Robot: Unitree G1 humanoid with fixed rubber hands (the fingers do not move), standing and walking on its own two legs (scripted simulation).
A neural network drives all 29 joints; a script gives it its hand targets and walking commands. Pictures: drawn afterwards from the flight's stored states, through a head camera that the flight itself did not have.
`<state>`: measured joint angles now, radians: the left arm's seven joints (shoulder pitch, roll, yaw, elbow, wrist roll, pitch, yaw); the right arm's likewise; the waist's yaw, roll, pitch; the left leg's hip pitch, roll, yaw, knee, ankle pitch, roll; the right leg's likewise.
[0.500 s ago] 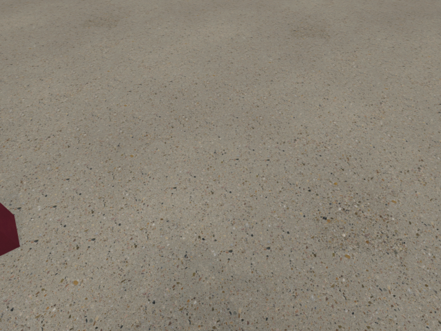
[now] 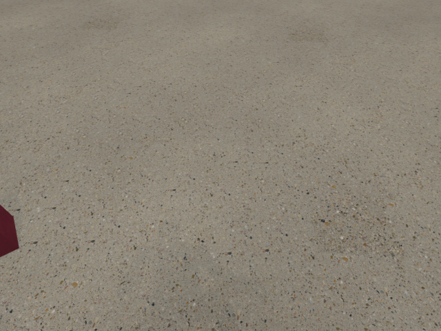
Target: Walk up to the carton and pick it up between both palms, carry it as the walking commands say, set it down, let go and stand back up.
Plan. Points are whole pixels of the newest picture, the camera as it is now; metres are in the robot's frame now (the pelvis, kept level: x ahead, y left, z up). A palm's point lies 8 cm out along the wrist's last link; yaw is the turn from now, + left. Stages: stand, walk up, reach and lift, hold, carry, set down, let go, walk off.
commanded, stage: stand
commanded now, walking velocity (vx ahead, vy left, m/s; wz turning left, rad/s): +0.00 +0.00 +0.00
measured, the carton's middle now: out of the picture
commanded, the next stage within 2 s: walk up in 0.88 s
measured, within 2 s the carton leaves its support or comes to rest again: neither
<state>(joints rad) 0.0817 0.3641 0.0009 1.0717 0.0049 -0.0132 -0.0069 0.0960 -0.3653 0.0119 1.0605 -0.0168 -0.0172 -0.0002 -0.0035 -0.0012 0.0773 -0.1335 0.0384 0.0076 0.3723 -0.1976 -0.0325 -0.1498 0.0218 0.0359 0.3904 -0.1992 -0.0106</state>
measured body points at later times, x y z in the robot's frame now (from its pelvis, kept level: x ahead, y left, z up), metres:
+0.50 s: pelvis +0.00 +0.01 +0.00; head +0.02 +0.00 +0.45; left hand +0.09 +0.31 -0.12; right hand +0.09 -0.31 -0.12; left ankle +0.00 +0.14 -0.74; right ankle +0.01 -0.11 -0.75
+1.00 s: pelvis +0.01 +0.01 +0.00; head +0.02 +0.01 +0.45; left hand +0.11 +0.31 -0.12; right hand +0.09 -0.30 -0.12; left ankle +0.00 +0.14 -0.75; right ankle +0.01 -0.11 -0.75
